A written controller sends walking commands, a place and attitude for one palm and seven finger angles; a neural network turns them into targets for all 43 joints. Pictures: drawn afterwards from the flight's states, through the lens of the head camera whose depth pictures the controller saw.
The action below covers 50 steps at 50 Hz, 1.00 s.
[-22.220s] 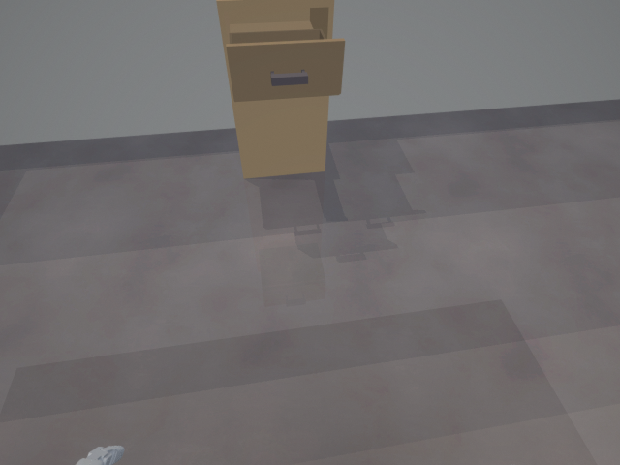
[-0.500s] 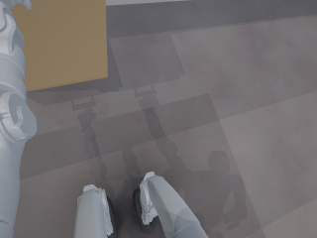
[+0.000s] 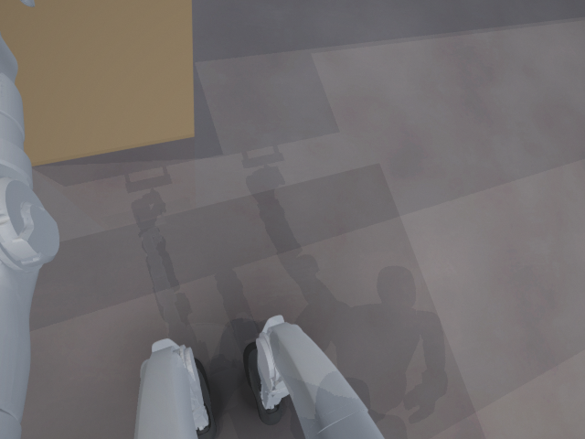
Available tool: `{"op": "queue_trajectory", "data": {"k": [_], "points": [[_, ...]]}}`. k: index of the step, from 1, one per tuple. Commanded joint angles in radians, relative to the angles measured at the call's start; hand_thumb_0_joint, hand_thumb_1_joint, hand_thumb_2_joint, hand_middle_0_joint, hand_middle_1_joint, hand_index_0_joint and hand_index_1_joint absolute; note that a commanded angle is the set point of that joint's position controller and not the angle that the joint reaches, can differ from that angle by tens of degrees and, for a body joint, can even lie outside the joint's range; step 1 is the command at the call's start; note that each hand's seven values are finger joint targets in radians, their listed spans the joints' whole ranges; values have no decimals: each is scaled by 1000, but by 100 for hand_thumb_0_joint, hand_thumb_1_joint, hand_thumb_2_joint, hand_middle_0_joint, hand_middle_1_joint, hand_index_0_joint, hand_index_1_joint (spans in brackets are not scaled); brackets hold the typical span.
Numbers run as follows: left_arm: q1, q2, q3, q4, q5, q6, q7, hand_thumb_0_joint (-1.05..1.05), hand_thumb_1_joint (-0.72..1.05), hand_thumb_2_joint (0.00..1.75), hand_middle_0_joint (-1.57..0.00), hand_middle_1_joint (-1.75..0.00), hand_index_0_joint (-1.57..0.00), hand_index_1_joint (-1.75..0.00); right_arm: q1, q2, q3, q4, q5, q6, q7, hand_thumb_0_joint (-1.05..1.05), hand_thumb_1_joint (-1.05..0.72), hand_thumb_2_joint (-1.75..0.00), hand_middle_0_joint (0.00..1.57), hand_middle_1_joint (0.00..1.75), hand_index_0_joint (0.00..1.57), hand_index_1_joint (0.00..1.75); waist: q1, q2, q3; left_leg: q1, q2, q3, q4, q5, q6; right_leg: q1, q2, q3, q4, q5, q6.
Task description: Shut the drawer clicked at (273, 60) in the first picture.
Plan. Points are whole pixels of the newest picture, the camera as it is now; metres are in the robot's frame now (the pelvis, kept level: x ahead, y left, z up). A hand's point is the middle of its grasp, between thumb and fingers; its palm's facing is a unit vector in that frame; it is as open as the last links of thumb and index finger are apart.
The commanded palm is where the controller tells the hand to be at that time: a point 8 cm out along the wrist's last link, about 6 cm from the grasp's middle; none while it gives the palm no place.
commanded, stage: pull the fist back off the drawer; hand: left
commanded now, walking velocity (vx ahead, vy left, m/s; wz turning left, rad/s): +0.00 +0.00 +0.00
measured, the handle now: out of the picture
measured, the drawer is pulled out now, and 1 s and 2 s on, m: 0.00 0.00 0.00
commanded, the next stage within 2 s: draw the hand back to the body in 0.38 s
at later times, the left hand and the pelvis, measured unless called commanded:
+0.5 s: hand out of the picture +0.60 +0.15 +0.06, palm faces +0.16 -0.99 -0.02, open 3.3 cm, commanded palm +0.56 +0.17 +0.07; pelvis +0.02 +0.00 +0.02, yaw +3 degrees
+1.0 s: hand out of the picture +0.43 +0.19 +0.17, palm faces +0.14 -0.99 -0.02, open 3.3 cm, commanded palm +0.38 +0.24 +0.19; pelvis +0.05 +0.00 +0.11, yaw +5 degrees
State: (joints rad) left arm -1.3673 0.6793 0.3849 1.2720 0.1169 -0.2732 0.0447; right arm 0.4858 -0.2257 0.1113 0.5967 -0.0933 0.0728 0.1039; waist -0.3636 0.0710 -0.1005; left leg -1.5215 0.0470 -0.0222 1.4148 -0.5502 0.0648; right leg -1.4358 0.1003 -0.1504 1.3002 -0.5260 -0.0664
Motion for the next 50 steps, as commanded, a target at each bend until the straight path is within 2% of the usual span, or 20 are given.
{"op": "queue_trajectory", "data": {"k": [1, 3, 5, 8, 10, 14, 16, 18, 24, 26, 29, 32, 34, 37, 40, 42, 45, 47, 49, 50], "points": [[-433, 91, -7, -261, -40, -83, -3, 0, 90, 90, -140, -160, -140, -160, 262, -250, -105, 15, 5, 2, -9, 0, -90, -90, 20, 30, 20, 30, 8, 302, -686, 713, 21, -154, -143, 489, -19, 247, -15, 91, -152, 296, 31], [-391, 52, -21, -236, -49, -83, -1, 0, 90, 90, -140, -160, -140, -160, 258, -246, -108, 16, 7, 5, -9, 0, -90, -90, 20, 30, 20, 30, 8, 255, -650, 676, 14, -137, -148, 477, -14, 276, -15, 96, -163, 307, 34], [-378, 25, -29, -267, -51, -103, 8, 0, 90, 90, -140, -160, -140, -160, 251, -245, -112, 18, 4, 4, -5, 0, -90, -90, 20, 30, 20, 30, 19, 286, -651, 724, 16, -147, -155, 516, -20, 250, -18, 91, -158, 322, 31], [-347, -34, -49, -294, -64, -137, 22, 0, 90, 90, -140, -160, -140, -160, 236, -238, -124, 22, 4, 8, 0, 0, -90, -90, 20, 30, 20, 30, 21, 243, -659, 737, 9, -135, -155, 539, -20, 278, -20, 99, -167, 358, 34], [-323, -47, -52, -314, -62, -165, 32, 0, 90, 90, -140, -160, -140, -160, 228, -238, -130, 23, 4, 12, 5, 0, -90, -90, 20, 30, 20, 30, 35, 270, -673, 789, 11, -147, -161, 590, -30, 267, -25, 96, -158, 382, 31], [-204, -77, -42, -286, -69, -182, 46, 0, 90, 90, -140, -160, -140, -160, 214, -234, -139, 17, 6, 27, 11, 0, -90, -90, 20, 30, 20, 30, 67, 221, -660, 786, 1, -128, -171, 621, -32, 316, -26, 100, -162, 424, 28], [-252, -112, -74, -304, -65, -195, 56, 0, 90, 90, -140, -160, -140, -160, 198, -228, -140, 18, 8, 36, 9, 0, -90, -90, 20, 30, 20, 30, 47, 209, -649, 781, -1, -125, -167, 616, -30, 315, -28, 104, -165, 435, 35], [-272, -90, -53, -283, -64, -207, 71, 0, 90, 90, -140, -160, -140, -160, 193, -230, -142, 23, 8, 40, 6, 0, -90, -90, 20, 30, 20, 30, 41, 166, -624, 742, -5, -117, -163, 576, -25, 331, -27, 110, -171, 422, 37], [-294, -97, -70, -254, -43, -250, 77, 0, 90, 90, -140, -160, -140, -160, 176, -225, -142, 30, 3, 40, 3, 0, -90, -90, 20, 30, 20, 30, 40, 207, -657, 764, -7, -121, -150, 594, -29, 313, -31, 117, -153, 431, 36], [-168, -64, -31, -318, -56, -238, 64, 0, 90, 90, -140, -160, -140, -160, 165, -229, -147, -2, 14, 52, 4, 0, -90, -90, 20, 30, 20, 30, 113, 235, -747, 851, -8, -117, -185, 661, -40, 384, -30, 116, -164, 458, 31], [35, -56, -9, -467, -102, -191, 38, 0, 90, 90, -140, -160, -140, -160, 144, -220, -150, -69, 41, 69, 2, 0, -90, -90, 20, 30, 20, 30, 178, 204, -855, 916, -17, -89, -249, 734, -41, 578, -28, 125, -206, 574, 32], [189, -137, -52, -603, -170, -125, 11, 0, 90, 90, -140, -160, -140, -160, 112, -208, -155, -101, 76, 74, -6, 0, -90, -90, 20, 30, 20, 30, 183, 71, -779, 882, -28, -51, -330, 661, -26, 747, -25, 137, -302, 637, 44], [245, -122, -26, -708, -209, -120, 6, 0, 90, 90, -140, -160, -140, -160, 89, -202, -154, -105, 89, 54, -25, 0, -90, -90, 20, 30, 20, 30, 196, -3, -734, 822, -38, -25, -373, 583, -17, 868, -31, 161, -349, 682, 51], [340, -174, -68, -801, -230, -149, -6, 0, 90, 90, -140, -160, -140, -160, 52, -184, -156, -97, 103, 14, -41, 0, -90, -90, 20, 30, 20, 30, 208, -15, -627, 828, -46, 3, -429, 532, -16, 925, -39, 175, -403, 695, 59], [457, -248, -131, -763, -234, -164, -28, 0, 90, 90, -140, -160, -140, -160, 23, -179, -157, -79, 114, -9, -46, 0, -90, -90, 20, 30, 20, 30, 212, 7, -474, 885, -45, 6, -473, 495, -19, 862, -37, 166, -449, 594, 53], [551, -274, -161, -742, -246, -156, -54, 0, 90, 90, -140, -160, -140, -160, -2, -182, -159, -86, 121, -11, -50, 0, -90, -90, 20, 30, 20, 30, 224, -26, -397, 899, -47, 7, -508, 456, -19, 866, -38, 163, -485, 540, 53], [641, -304, -194, -816, -275, -135, -86, 0, 90, 90, -140, -160, -140, -160, -52, -179, -157, -120, 137, -16, -58, 0, -90, -90, 20, 30, 20, 30, 255, 32, -384, 997, -51, 8, -549, 489, -20, 892, -44, 153, -516, 540, 44], [722, -293, -184, -868, -298, -118, -96, 0, 90, 90, -140, -160, -140, -160, -89, -180, -156, -143, 144, -19, -68, 0, -90, -90, 20, 30, 20, 30, 273, -20, -358, 1006, -50, 7, -576, 488, -19, 932, -48, 149, -537, 545, 47], [749, -283, -183, -948, -312, -111, -99, 0, 90, 90, -140, -160, -140, -160, -125, -178, -152, -162, 151, -29, -78, 0, -90, -90, 20, 30, 20, 30, 284, -14, -326, 1026, -54, 6, -600, 477, -16, 962, -53, 150, -553, 543, 45], [846, -206, -227, -999, -212, -41, -45, 0, 90, 90, -140, -160, -140, -160, -199, -155, -152, -185, 159, 15, -96, 0, -90, -90, 20, 30, 20, 30, 333, -12, -383, 1113, -49, 11, -679, 469, -27, 1065, -85, 197, -602, 553, 49]]}}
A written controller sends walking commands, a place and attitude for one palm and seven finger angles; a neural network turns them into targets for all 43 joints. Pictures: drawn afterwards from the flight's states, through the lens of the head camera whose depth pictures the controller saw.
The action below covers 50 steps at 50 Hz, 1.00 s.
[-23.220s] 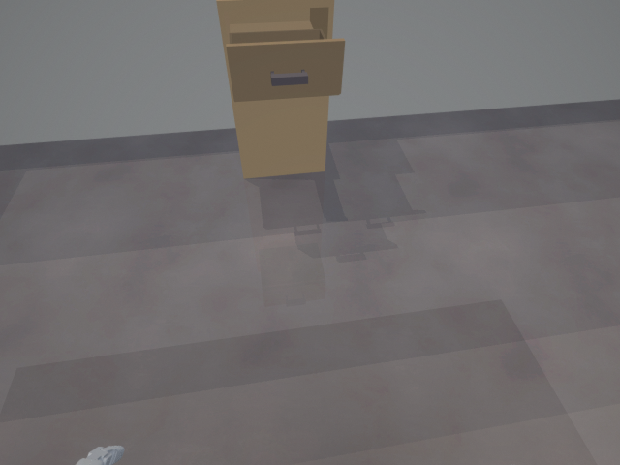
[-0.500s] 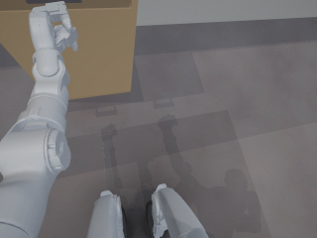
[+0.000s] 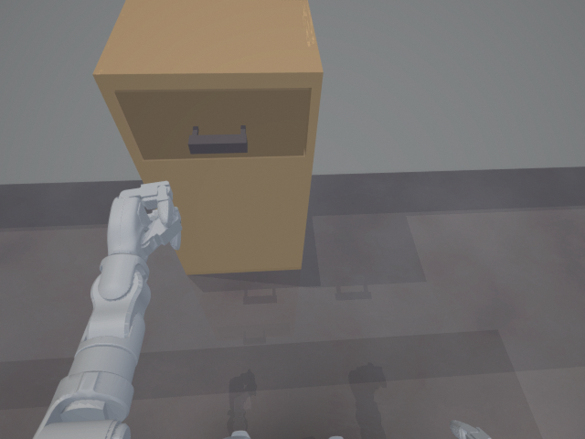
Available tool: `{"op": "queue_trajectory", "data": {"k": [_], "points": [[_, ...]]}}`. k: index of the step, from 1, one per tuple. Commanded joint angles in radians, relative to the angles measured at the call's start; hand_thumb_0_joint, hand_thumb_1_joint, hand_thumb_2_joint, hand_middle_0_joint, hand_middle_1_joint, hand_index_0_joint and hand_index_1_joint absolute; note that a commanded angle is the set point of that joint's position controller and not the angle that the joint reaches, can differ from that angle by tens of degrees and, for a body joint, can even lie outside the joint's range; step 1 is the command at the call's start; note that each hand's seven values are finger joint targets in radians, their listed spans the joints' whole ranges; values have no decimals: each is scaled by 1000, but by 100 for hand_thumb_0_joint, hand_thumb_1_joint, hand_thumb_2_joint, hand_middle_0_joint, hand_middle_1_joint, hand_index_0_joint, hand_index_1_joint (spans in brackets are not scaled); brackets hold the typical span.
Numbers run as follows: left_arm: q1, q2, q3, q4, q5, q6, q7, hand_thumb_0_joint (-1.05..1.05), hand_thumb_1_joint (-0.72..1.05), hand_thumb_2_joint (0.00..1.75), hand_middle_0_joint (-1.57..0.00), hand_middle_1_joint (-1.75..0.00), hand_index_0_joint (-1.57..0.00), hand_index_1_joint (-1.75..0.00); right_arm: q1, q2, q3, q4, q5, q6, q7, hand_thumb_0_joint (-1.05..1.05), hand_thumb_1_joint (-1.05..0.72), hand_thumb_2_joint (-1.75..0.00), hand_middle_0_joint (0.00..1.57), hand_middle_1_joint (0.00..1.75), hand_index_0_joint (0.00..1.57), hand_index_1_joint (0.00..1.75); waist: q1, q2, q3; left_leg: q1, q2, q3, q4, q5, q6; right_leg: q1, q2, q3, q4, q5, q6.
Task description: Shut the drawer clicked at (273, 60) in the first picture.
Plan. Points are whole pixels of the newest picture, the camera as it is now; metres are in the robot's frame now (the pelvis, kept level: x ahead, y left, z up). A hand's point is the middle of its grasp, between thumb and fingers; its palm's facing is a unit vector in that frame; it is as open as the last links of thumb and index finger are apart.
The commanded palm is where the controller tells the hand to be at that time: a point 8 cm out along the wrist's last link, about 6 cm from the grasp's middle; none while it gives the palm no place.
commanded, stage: draw the hand back to the body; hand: left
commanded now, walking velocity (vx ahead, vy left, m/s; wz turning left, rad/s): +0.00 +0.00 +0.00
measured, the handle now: (219, 136) +0.69 +0.14 -0.04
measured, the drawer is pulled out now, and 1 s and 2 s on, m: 0.00 0.00 0.00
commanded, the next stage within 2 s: step back with the hand held close in 0.86 s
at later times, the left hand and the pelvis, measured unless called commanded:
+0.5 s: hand (42, 310) +0.23 +0.22 +0.16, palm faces +0.27 -0.92 -0.28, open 3.3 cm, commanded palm +0.18 +0.27 +0.19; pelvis +0.01 +0.01 +0.05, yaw +1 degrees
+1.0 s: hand out of the picture +0.17 +0.24 +0.21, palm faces +0.39 -0.84 -0.37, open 3.3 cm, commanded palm +0.12 +0.28 +0.23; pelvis -0.01 +0.00 +0.05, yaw +1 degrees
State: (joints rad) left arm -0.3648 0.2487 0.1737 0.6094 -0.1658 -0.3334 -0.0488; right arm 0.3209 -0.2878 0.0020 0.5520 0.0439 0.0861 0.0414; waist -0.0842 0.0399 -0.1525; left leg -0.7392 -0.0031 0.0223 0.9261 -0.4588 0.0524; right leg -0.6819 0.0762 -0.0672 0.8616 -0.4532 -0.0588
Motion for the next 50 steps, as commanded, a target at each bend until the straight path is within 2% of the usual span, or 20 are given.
{"op": "queue_trajectory", "data": {"k": [1, 2, 4, 6, 9, 11, 13, 16, 19, 22, 23, 26, 33, 34, 36, 39, 42, 45, 49, 50], "points": [[-139, 188, -37, -451, 66, 54, 76, 0, 90, 90, -140, -160, -140, -160, -63, -79, -40, -176, 26, 12, -50, 0, -90, -90, 20, 30, 20, 30, 43, 40, -309, 360, 2, -29, -220, 381, -12, 348, -64, 105, -194, 483, 41], [-106, 192, -44, -490, 75, 85, 97, 0, 90, 90, -140, -160, -140, -160, -90, -81, -31, -183, 27, 18, -63, 0, -90, -90, 20, 30, 20, 30, 50, 42, -265, 378, 3, -31, -249, 369, -10, 359, -65, 99, -221, 461, 38], [-39, 207, -35, -499, 76, 134, 130, 0, 90, 90, -140, -160, -140, -160, -122, -83, -23, -181, 26, 22, -88, 0, -90, -90, 20, 30, 20, 30, 43, -40, -160, 376, 11, -40, -296, 325, -5, 375, -69, 101, -277, 418, 42], [-32, 208, -33, -553, 79, 160, 150, 0, 90, 90, -140, -160, -140, -160, -161, -76, -14, -180, 27, 14, -107, 0, -90, -90, 20, 30, 20, 30, 44, -49, -95, 415, 12, -40, -347, 299, -2, 399, -74, 101, -325, 386, 43], [11, 201, -45, -674, 82, 182, 153, 0, 90, 90, -140, -160, -140, -160, -200, -70, -1, -183, 25, -21, -119, 0, -90, -90, 20, 30, 20, 30, 60, 36, -100, 546, 15, -58, -404, 355, -5, 431, -71, 83, -371, 381, 26], [123, 184, -44, -718, 81, 203, 153, 0, 90, 90, -140, -160, -140, -160, -209, -62, 8, -179, 18, -42, -118, 0, -90, -90, 20, 30, 20, 30, 72, 24, -79, 604, 22, -67, -438, 407, -10, 459, -68, 72, -398, 408, 24], [219, 161, -52, -757, 76, 223, 146, 0, 90, 90, -140, -160, -140, -160, -226, -60, 13, -178, 12, -55, -116, 0, -90, -90, 20, 30, 20, 30, 78, -26, -31, 620, 26, -68, -471, 407, -9, 478, -71, 69, -431, 410, 27], [317, 165, -36, -863, 75, 239, 138, 0, 90, 90, -140, -160, -140, -160, -244, -60, 18, -175, 2, -73, -110, 0, -90, -90, 20, 30, 20, 30, 92, -6, -1, 658, 29, -71, -504, 448, -11, 515, -71, 67, -462, 429, 23], [420, 196, 13, -949, 74, 249, 136, 0, 90, 90, -140, -160, -140, -160, -255, -60, 20, -167, -10, -88, -106, 0, -90, -90, 20, 30, 20, 30, 105, -11, 28, 673, 31, -78, -530, 466, -15, 540, -65, 64, -492, 431, 21], [484, 218, 58, -1087, 75, 243, 139, 0, 90, 90, -140, -160, -140, -160, -263, -51, 22, -168, -16, -106, -102, 0, -90, -90, 20, 30, 20, 30, 113, 37, 5, 706, 30, -78, -543, 510, -18, 576, -70, 65, -503, 457, 19], [530, 224, 77, -1108, 72, 244, 142, 0, 90, 90, -140, -160, -140, -160, -263, -47, 20, -166, -20, -113, -102, 0, -90, -90, 20, 30, 20, 30, 116, 21, 12, 704, 33, -78, -544, 520, -19, 584, -71, 61, -502, 461, 20], [621, 235, 111, -1189, 70, 239, 144, 0, 90, 90, -140, -160, -140, -160, -268, -44, 17, -160, -23, -131, -97, 0, -90, -90, 20, 30, 20, 30, 120, 40, 38, 696, 33, -80, -548, 512, -21, 588, -72, 64, -512, 448, 19], [839, 284, 228, -1323, 58, 211, 151, 0, 90, 90, -140, -160, -140, -160, -265, -48, 0, -153, -19, -176, -97, 0, -90, -90, 20, 30, 20, 30, 138, 8, 60, 654, 36, -76, -536, 475, -18, 587, -74, 62, -512, 432, 24], [863, 293, 243, -1330, 59, 211, 150, 0, 90, 90, -140, -160, -140, -160, -269, -51, -2, -153, -15, -182, -98, 0, -90, -90, 20, 30, 20, 30, 144, 36, 79, 647, 35, -77, -538, 459, -21, 580, -69, 68, -521, 415, 22], [863, 226, 188, -1264, 61, 210, 147, 0, 90, 90, -140, -160, -140, -160, -260, -48, -3, -135, -17, -187, -100, 0, -90, -90, 20, 30, 20, 30, 125, -9, 150, 629, 33, -77, -546, 403, -16, 536, -73, 62, -525, 371, 25], [819, 215, 168, -1239, 66, 204, 150, 0, 90, 90, -140, -160, -140, -160, -258, -60, -11, -132, -17, -192, -109, 0, -90, -90, 20, 30, 20, 30, 119, -43, 191, 616, 31, -83, -554, 311, -7, 501, -72, 68, -550, 277, 28], [789, 258, 200, -1290, 73, 185, 162, 0, 90, 90, -140, -160, -140, -160, -253, -59, -9, -131, -21, -208, -119, 0, -90, -90, 20, 30, 20, 30, 132, 2, 118, 633, 24, -83, -555, 306, -5, 536, -79, 73, -538, 274, 25], [802, 269, 213, -1304, 72, 180, 167, 0, 90, 90, -140, -160, -140, -160, -260, -51, -5, -128, -21, -223, -123, 0, -90, -90, 20, 30, 20, 30, 141, 31, 114, 630, 22, -81, -556, 322, -8, 553, -83, 77, -535, 292, 22], [825, 269, 223, -1288, 70, 182, 166, 0, 90, 90, -140, -160, -140, -160, -260, -49, -6, -121, -22, -232, -122, 0, -90, -90, 20, 30, 20, 30, 145, 23, 134, 624, 22, -76, -548, 348, -11, 554, -79, 83, -545, 317, 20], [705, 395, 364, -1363, 82, 132, 174, 0, 90, 90, -140, -160, -140, -160, -251, -77, -19, -142, -27, -211, -115, 0, -90, -90, 20, 30, 20, 30, 100, 8, 234, 527, 37, -104, -524, 255, 18, 463, -139, 209, -610, 296, 33]]}}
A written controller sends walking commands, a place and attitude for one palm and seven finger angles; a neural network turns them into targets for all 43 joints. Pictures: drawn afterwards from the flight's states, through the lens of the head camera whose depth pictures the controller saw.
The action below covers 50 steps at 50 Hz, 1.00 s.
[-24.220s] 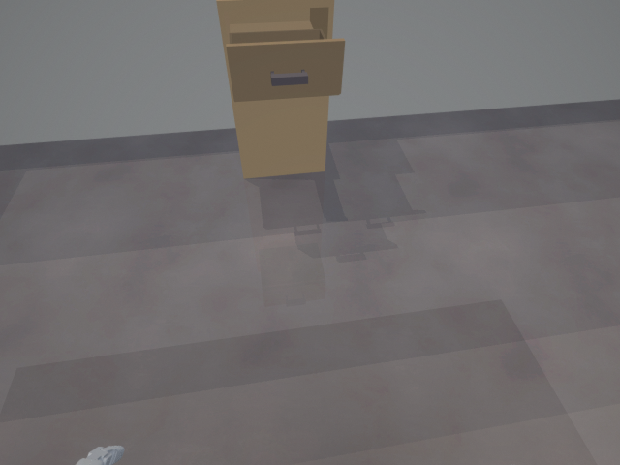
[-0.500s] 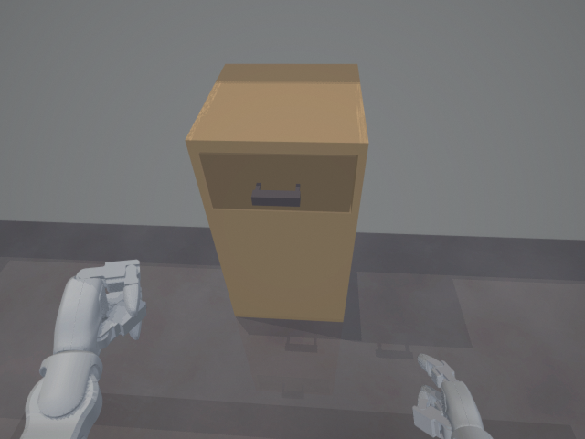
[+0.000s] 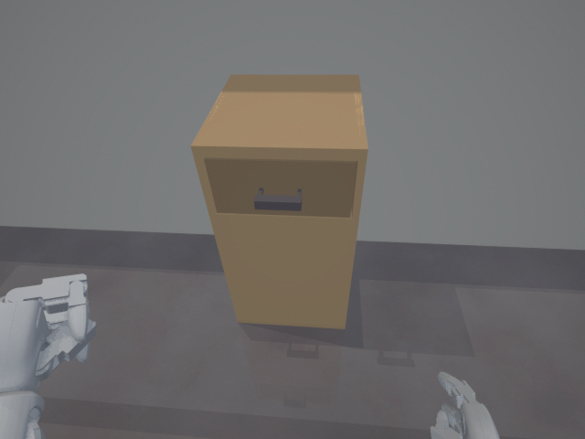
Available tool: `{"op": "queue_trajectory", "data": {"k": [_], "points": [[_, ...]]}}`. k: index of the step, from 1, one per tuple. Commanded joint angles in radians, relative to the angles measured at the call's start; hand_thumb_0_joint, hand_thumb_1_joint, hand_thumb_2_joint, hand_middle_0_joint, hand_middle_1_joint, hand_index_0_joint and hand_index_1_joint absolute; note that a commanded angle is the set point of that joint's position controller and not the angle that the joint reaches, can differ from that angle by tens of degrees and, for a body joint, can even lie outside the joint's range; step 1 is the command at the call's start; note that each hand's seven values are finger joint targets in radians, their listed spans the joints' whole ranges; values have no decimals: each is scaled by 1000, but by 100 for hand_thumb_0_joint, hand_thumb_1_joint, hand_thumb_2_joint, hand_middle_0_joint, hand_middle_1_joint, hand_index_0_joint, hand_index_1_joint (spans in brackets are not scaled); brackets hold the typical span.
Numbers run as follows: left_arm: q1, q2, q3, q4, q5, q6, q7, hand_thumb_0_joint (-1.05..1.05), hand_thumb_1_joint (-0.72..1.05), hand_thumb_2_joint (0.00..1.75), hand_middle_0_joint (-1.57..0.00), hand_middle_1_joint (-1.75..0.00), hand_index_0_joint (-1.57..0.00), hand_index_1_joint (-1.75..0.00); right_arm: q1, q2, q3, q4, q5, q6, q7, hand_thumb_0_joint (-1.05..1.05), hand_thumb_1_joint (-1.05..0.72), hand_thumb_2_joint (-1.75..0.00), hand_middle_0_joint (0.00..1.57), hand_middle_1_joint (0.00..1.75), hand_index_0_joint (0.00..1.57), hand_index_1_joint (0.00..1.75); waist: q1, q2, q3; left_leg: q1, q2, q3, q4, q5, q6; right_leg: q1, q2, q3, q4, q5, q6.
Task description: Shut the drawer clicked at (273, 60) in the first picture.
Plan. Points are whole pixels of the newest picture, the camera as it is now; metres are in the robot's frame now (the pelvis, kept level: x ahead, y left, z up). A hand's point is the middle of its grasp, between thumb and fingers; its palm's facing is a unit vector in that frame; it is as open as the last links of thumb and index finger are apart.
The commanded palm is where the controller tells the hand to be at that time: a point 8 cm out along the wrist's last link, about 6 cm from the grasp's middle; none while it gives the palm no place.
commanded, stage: step back with the hand held close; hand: left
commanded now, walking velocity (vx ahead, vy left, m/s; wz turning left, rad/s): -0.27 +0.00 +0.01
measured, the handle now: (279, 197) +0.70 +0.12 -0.09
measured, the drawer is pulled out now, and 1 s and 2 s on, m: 0.00 0.00 0.00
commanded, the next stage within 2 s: stop stepping back and stand still in 1.60 s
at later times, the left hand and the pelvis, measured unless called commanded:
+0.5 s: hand (67, 341) +0.16 +0.25 +0.15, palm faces +0.30 -0.82 -0.49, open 3.3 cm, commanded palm +0.10 +0.29 +0.17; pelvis -0.03 +0.01 +0.00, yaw -1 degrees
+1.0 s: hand (22, 386) +0.12 +0.26 +0.16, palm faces +0.34 -0.79 -0.51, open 3.3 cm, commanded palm +0.04 +0.30 +0.17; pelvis -0.08 +0.02 -0.02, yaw +1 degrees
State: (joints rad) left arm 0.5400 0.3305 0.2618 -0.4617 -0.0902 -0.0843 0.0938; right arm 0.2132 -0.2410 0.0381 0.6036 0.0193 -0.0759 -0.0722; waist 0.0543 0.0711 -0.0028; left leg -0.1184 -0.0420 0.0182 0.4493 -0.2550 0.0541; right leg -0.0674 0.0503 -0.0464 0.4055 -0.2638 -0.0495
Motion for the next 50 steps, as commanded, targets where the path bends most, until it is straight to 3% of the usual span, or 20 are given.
{"op": "queue_trajectory", "data": {"k": [1, 3, 5, 8, 13, 15, 19, 21, 29, 32, 35, 38, 39, 42, 44, 49, 50], "points": [[-103, 232, 225, -190, 13, -129, 25, 0, 90, 90, -140, -160, -140, -160, -131, -105, -58, -165, -8, -35, 2, 0, -90, -90, 20, 30, 20, 30, -44, -58, 73, -84, 71, -105, -20, 55, 14, -164, -139, 193, -168, 79, 15], [-7, 160, 165, -141, 18, -139, 16, 0, 90, 90, -140, -160, -140, -160, -127, -106, -66, -168, -11, -11, 14, 0, -90, -90, 20, 30, 20, 30, -50, -72, 36, -75, 79, -97, -8, 98, 11, -166, -149, 180, -161, 97, 28], [27, 160, 161, -168, 19, -159, 15, 0, 90, 90, -140, -160, -140, -160, -129, -109, -74, -176, -11, 3, 17, 0, -90, -90, 20, 30, 20, 30, -51, -33, -17, -72, 85, -89, -26, 156, 12, -131, -143, 146, -119, 182, 38], [56, 182, 176, -210, 18, -167, 22, 0, 90, 90, -140, -160, -140, -160, -127, -114, -85, -190, -8, 23, 15, 0, -90, -90, 20, 30, 20, 30, -51, -46, -97, -65, 96, -91, -45, 261, 15, -76, -124, 107, -54, 301, 55], [91, 230, 227, -258, 11, -170, 38, 0, 90, 90, -140, -160, -140, -160, -130, -108, -93, -209, -1, 47, 1, 0, -90, -90, 20, 30, 20, 30, -48, -67, -176, -79, 106, -89, -30, 386, 15, -25, -116, 94, 5, 431, 68], [100, 231, 227, -269, 10, -165, 40, 0, 90, 90, -140, -160, -140, -160, -129, -111, -94, -213, 0, 51, -3, 0, -90, -90, 20, 30, 20, 30, -47, -42, -189, -85, 111, -95, -30, 419, 12, -17, -111, 89, 27, 443, 65], [108, 228, 222, -274, 12, -162, 43, 0, 90, 90, -140, -160, -140, -160, -131, -119, -100, -215, -2, 51, -8, 0, -90, -90, 20, 30, 20, 30, -48, -15, -162, -133, 125, -115, -52, 371, 16, -41, -98, 88, 38, 371, 65], [109, 218, 213, -257, 16, -159, 44, 0, 90, 90, -140, -160, -140, -160, -125, -116, -99, -213, -2, 51, -7, 0, -90, -90, 20, 30, 20, 30, -53, -38, -134, -176, 130, -127, -71, 292, 18, -50, -92, 91, 35, 304, 61], [74, 234, 233, -289, 42, -184, 53, 0, 90, 90, -140, -160, -140, -160, -131, -133, -99, -232, -7, 28, -12, 0, -90, -90, 20, 30, 20, 30, -60, 7, -71, -444, 161, -193, -171, -160, 54, 33, -68, 119, 80, 113, 56], [74, 220, 229, -280, 50, -192, 52, 0, 90, 90, -140, -160, -140, -160, -117, -128, -98, -232, -9, 18, -9, 0, -90, -90, 20, 30, 20, 30, -62, -27, -58, -512, 161, -203, -165, -258, 60, 42, -70, 138, 86, 56, 52], [69, 221, 231, -292, 52, -199, 55, 0, 90, 90, -140, -160, -140, -160, -106, -126, -100, -227, -10, 7, -7, 0, -90, -90, 20, 30, 20, 30, -65, -55, -59, -490, 145, -193, -120, -262, 52, -8, -89, 165, 43, -6, 43], [62, 217, 218, -314, 51, -210, 58, 0, 90, 90, -140, -160, -140, -160, -98, -131, -100, -220, -14, -3, -5, 0, -90, -90, 20, 30, 20, 30, -72, -42, -55, -428, 138, -189, -96, -242, 44, -82, -95, 168, 7, -56, 37], [49, 225, 221, -336, 53, -212, 60, 0, 90, 90, -140, -160, -140, -160, -98, -140, -101, -218, -18, -6, -5, 0, -90, -90, 20, 30, 20, 30, -73, -9, -54, -446, 150, -208, -120, -253, 46, -68, -84, 153, 27, -51, 38], [51, 225, 234, -338, 67, -222, 62, 0, 90, 90, -140, -160, -140, -160, -109, -142, -98, -219, -21, -12, -12, 0, -90, -90, 20, 30, 20, 30, -66, 57, -67, -580, 209, -267, -215, -312, 75, 68, -29, 114, 182, 77, 53], [50, 239, 256, -339, 75, -222, 58, 0, 90, 90, -140, -160, -140, -160, -116, -141, -103, -218, -27, -18, -14, 0, -90, -90, 20, 30, 20, 30, -57, 70, -85, -628, 233, -293, -230, -292, 84, 119, -7, 111, 257, 145, 57], [102, 249, 295, -342, 65, -232, 44, 0, 90, 90, -140, -160, -140, -160, -112, -139, -116, -214, -29, -31, -6, 0, -90, -90, 20, 30, 20, 30, -54, 11, -138, -591, 242, -286, -171, -173, 95, 111, 8, 138, 292, 193, 59], [101, 233, 277, -347, 61, -233, 40, 0, 90, 90, -140, -160, -140, -160, -111, -135, -111, -211, -27, -29, -4, 0, -90, -90, 20, 30, 20, 30, -58, 6, -133, -588, 237, -270, -152, -146, 94, 99, 0, 149, 291, 205, 57]]}}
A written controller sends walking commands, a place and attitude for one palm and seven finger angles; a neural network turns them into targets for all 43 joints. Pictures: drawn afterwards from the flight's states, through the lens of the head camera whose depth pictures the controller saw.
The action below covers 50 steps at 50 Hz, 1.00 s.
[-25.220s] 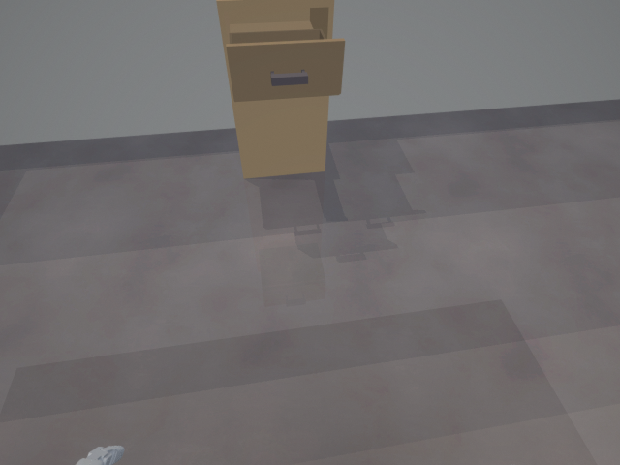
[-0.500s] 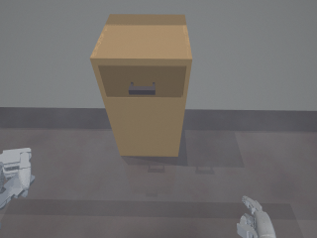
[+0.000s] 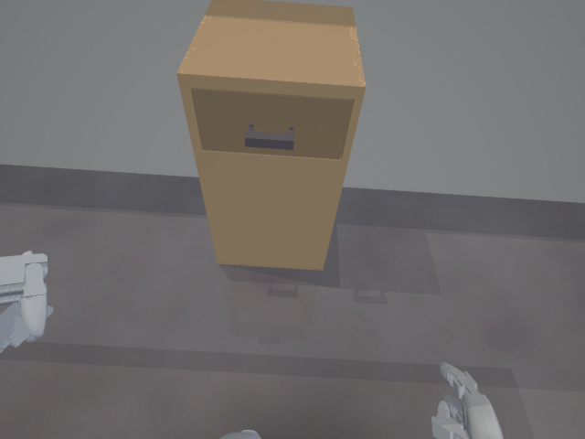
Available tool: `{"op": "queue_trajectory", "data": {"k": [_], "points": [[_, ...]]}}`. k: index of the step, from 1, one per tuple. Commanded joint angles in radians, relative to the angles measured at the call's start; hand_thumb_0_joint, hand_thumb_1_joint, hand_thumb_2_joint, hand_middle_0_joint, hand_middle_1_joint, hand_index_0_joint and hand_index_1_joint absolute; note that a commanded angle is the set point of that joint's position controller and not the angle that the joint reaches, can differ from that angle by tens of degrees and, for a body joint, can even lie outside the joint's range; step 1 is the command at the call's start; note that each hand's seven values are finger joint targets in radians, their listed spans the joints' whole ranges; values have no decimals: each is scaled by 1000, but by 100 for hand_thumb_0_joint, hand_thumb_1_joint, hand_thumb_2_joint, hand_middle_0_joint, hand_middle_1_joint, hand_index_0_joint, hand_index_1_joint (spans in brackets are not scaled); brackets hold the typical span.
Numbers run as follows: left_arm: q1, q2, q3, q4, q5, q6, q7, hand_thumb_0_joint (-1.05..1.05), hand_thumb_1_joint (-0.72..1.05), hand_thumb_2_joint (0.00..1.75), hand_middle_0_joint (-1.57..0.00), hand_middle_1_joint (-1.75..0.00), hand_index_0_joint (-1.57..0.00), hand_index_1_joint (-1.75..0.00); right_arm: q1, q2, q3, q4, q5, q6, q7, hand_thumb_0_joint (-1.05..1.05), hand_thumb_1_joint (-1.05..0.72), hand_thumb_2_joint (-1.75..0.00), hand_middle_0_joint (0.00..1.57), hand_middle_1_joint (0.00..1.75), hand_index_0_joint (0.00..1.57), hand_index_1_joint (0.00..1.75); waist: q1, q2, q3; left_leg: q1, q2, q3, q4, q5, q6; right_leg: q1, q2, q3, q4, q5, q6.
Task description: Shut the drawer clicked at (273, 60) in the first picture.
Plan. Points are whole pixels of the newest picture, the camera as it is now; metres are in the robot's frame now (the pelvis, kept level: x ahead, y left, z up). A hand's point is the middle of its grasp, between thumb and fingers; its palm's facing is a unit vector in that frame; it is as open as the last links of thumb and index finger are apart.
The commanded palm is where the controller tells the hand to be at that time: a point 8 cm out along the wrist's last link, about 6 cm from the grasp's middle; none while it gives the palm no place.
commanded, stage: step back with the hand held close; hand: left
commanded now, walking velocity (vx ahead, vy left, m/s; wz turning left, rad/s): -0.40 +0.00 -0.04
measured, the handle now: (270, 134) +0.78 +0.08 -0.08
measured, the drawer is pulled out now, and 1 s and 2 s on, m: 0.00 0.00 0.00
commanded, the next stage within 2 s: stop stepping back and stand still in 0.60 s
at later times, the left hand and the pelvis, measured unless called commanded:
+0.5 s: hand out of the picture +0.14 +0.26 +0.18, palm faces +0.37 -0.81 -0.45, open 3.3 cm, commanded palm +0.08 +0.29 +0.19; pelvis -0.05 +0.01 +0.01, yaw +0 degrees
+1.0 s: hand out of the picture +0.08 +0.24 +0.17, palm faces +0.33 -0.87 -0.37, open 3.3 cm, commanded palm +0.03 +0.28 +0.19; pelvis -0.12 +0.00 +0.00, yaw -3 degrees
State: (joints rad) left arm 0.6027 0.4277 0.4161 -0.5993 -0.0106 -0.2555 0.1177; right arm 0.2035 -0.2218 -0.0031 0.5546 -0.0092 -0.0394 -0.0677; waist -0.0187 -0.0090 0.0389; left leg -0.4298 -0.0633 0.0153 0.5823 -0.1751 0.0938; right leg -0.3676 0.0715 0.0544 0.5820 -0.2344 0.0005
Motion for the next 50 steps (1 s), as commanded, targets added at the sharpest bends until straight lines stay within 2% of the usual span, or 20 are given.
{"op": "queue_trajectory", "data": {"k": [1, 4, 6, 8, 10, 12, 14, 16, 17, 18, 20, 26, 30, 34, 36, 38, 40, 45, 49, 50], "points": [[33, 138, 127, -213, -18, -67, 14, 0, 90, 90, -140, -160, -140, -160, -101, -156, -74, -159, 3, -66, -7, 0, -90, -90, 20, 30, 20, 30, 14, 86, -183, -283, 255, -255, -266, -230, 54, 402, -28, 63, 110, 183, 8], [7, 142, 132, -216, -12, -69, 13, 0, 90, 90, -140, -160, -140, -160, -92, -157, -78, -156, 5, -60, -5, 0, -90, -90, 20, 30, 20, 30, 4, 61, -164, -330, 211, -214, -201, -362, 37, 373, -73, 146, 64, 160, -9], [-13, 142, 119, -209, -9, -71, 14, 0, 90, 90, -140, -160, -140, -160, -81, -148, -82, -156, 6, -50, 0, 0, -90, -90, 20, 30, 20, 30, -7, -6, -125, -265, 143, -170, -79, -416, 3, 209, -147, 260, -92, -32, -46], [-23, 159, 114, -209, -23, -79, 26, 0, 90, 90, -140, -160, -140, -160, -57, -128, -83, -142, 3, -39, 9, 0, -90, -90, 20, 30, 20, 30, -19, -83, -124, -79, 73, -118, 78, -293, -48, 4, -255, 338, -258, -157, -106], [-14, 160, 107, -203, -37, -86, 41, 0, 90, 90, -140, -160, -140, -160, -44, -111, -86, -121, 9, -26, 12, 0, -90, -90, 20, 30, 20, 30, -29, -129, -162, 80, 47, -81, 188, -188, -73, -91, -318, 302, -311, -77, -139], [18, 166, 110, -198, -39, -89, 48, 0, 90, 90, -140, -160, -140, -160, -57, -107, -82, -121, 14, -17, 8, 0, -90, -90, 20, 30, 20, 30, -27, -97, -168, 122, 65, -87, 130, -168, -66, -102, -295, 219, -275, -13, -117], [13, 165, 102, -230, -31, -91, 47, 0, 90, 90, -140, -160, -140, -160, -86, -128, -78, -128, 8, -24, -6, 0, -90, -90, 20, 30, 20, 30, -24, 52, -119, 58, 134, -160, -113, -140, -31, -53, -163, 104, -171, -20, -54], [24, 177, 139, -237, -6, -107, 35, 0, 90, 90, -140, -160, -140, -160, -111, -147, -73, -148, 5, -61, -13, 0, -90, -90, 20, 30, 20, 30, -10, 311, -148, -233, 355, -381, -424, -481, 56, 222, 27, -27, 207, -72, 13], [-1, 187, 158, -244, 1, -107, 31, 0, 90, 90, -140, -160, -140, -160, -115, -146, -76, -144, -5, -78, -15, 0, -90, -90, 20, 30, 20, 30, -6, 320, -146, -369, 427, -445, -510, -610, 93, 310, 53, -1, 408, -136, 16], [-14, 178, 161, -244, -3, -101, 30, 0, 90, 90, -140, -160, -140, -160, -100, -134, -82, -132, -11, -89, -13, 0, -90, -90, 20, 30, 20, 30, -6, 244, -132, -349, 438, -439, -494, -558, 100, 261, 51, 25, 506, -168, 12], [-24, 149, 132, -250, -20, -92, 31, 0, 90, 90, -140, -160, -140, -160, -100, -125, -84, -110, -20, -108, -2, 0, -90, -90, 20, 30, 20, 30, 9, 130, -144, -139, 398, -352, -389, -337, 87, 111, 19, 32, 451, -238, 7], [-32, 100, 33, -260, -48, -91, 15, 0, 90, 90, -140, -160, -140, -160, -56, -109, -64, -33, -33, -152, 17, 0, -90, -90, 20, 30, 20, 30, 17, 231, -233, 286, 316, -216, -433, -115, -28, 52, 13, -79, -1, -334, -9], [-16, 148, 69, -260, -61, -107, 1, 0, 90, 90, -140, -160, -140, -160, -47, -101, -61, -29, -44, -122, 25, 0, -90, -90, 20, 30, 20, 30, 28, 239, -309, 430, 263, -106, -343, 191, -87, 129, 9, -94, -289, -137, -11], [10, 237, 168, -275, -89, -132, -2, 0, 90, 90, -140, -160, -140, -160, -87, -91, -49, -72, -38, -84, 25, 0, -90, -90, 20, 30, 20, 30, 17, 91, -302, 432, 172, 12, -138, 28, -119, -12, -146, -28, -360, -49, -56], [77, 186, 123, -229, -101, -114, -12, 0, 90, 90, -140, -160, -140, -160, -86, -93, -60, -93, -3, -89, 12, 0, -90, -90, 20, 30, 20, 30, 0, -86, -237, 472, 95, 32, 59, -69, -127, -214, -207, -13, -399, -218, -82], [139, 195, 151, -192, -99, -62, -2, 0, 90, 90, -140, -160, -140, -160, -87, -87, -46, -95, -7, -68, 2, 0, -90, -90, 20, 30, 20, 30, -4, -87, -176, 365, 84, 22, 129, -28, -113, -199, -256, 20, -354, -160, -120], [83, 158, 111, -163, -85, -30, 11, 0, 90, 90, -140, -160, -140, -160, -97, -88, -32, -103, 1, -63, -10, 0, -90, -90, 20, 30, 20, 30, -15, -33, -77, 265, 97, -9, 45, -12, -96, -121, -231, 26, -314, -82, -92], [-83, 152, 58, -129, -53, -34, 30, 0, 90, 90, -140, -160, -140, -160, -79, -122, -44, -83, 12, -106, -40, 0, -90, -90, 20, 30, 20, 30, -22, 18, 68, 302, 116, -88, -55, -119, -87, -194, -151, -47, -314, -367, -56], [-92, 172, 87, -235, -33, -53, 32, 0, 90, 90, -140, -160, -140, -160, -100, -138, -39, -96, 2, -149, -42, 0, -90, -90, 20, 30, 20, 30, 14, 282, 15, 51, 210, -332, -536, -572, -103, 146, 26, -118, -45, -339, -21], [-61, 176, 106, -246, -31, -58, 34, 0, 90, 90, -140, -160, -140, -160, -87, -127, -39, -94, -2, -156, -35, 0, -90, -90, 20, 30, 20, 30, 25, 278, -36, 27, 213, -321, -538, -556, -109, 219, 31, -117, -34, -317, -27]]}}
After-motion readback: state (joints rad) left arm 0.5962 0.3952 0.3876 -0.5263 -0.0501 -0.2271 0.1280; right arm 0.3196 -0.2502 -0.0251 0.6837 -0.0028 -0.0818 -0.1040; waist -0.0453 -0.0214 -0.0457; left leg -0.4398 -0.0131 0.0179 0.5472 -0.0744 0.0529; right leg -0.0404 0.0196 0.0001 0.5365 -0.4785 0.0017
